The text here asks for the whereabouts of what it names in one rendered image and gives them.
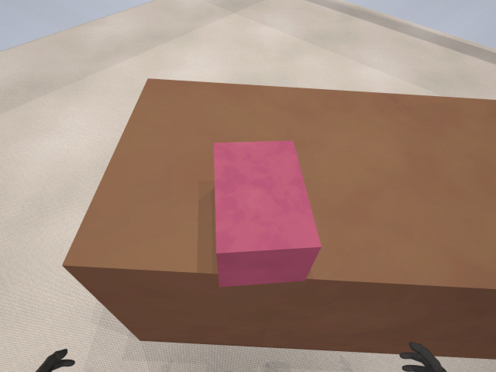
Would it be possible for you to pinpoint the carton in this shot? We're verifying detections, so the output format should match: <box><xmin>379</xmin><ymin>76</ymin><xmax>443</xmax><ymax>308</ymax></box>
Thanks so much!
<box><xmin>214</xmin><ymin>140</ymin><xmax>322</xmax><ymax>287</ymax></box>

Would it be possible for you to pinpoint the left robot hand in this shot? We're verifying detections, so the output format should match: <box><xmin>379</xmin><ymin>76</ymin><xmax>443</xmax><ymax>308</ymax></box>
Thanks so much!
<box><xmin>36</xmin><ymin>349</ymin><xmax>75</xmax><ymax>372</ymax></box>

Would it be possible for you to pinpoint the pedestal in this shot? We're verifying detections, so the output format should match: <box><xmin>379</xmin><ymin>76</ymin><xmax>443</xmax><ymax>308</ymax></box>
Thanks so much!
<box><xmin>62</xmin><ymin>78</ymin><xmax>496</xmax><ymax>360</ymax></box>

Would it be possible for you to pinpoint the right robot hand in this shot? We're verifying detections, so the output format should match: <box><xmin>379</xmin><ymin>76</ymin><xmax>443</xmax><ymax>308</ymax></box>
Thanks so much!
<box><xmin>399</xmin><ymin>342</ymin><xmax>446</xmax><ymax>372</ymax></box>

